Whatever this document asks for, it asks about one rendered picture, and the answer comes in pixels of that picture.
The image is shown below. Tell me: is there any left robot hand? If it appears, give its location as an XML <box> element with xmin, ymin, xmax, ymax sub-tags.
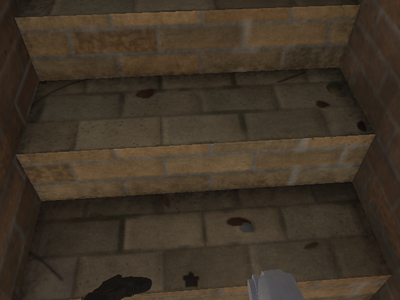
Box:
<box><xmin>81</xmin><ymin>274</ymin><xmax>152</xmax><ymax>300</ymax></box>

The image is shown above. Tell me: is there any right robot thigh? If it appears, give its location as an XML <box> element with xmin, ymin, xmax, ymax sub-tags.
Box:
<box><xmin>247</xmin><ymin>269</ymin><xmax>305</xmax><ymax>300</ymax></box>

